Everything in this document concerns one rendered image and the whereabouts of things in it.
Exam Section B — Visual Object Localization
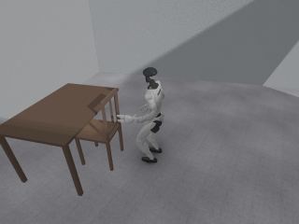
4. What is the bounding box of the left robot upper arm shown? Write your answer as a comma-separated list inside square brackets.
[145, 90, 158, 118]

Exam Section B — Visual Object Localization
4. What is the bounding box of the right robot upper arm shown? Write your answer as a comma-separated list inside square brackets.
[155, 80, 165, 100]

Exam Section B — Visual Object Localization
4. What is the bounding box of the robot right hand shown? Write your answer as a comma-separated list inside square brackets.
[139, 104, 149, 113]

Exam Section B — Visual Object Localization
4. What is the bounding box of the table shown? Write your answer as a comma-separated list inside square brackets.
[0, 83, 119, 196]

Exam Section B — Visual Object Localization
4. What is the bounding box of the right robot thigh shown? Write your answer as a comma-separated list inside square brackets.
[144, 119, 152, 126]

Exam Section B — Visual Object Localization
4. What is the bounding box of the robot left forearm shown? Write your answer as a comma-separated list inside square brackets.
[132, 112, 157, 123]

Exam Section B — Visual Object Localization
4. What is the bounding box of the robot left hand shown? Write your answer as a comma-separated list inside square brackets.
[117, 114, 137, 124]

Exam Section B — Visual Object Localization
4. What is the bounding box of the robot right foot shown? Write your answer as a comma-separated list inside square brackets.
[149, 147, 163, 153]

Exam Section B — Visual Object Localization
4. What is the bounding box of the chair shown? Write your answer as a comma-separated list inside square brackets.
[75, 88, 124, 171]

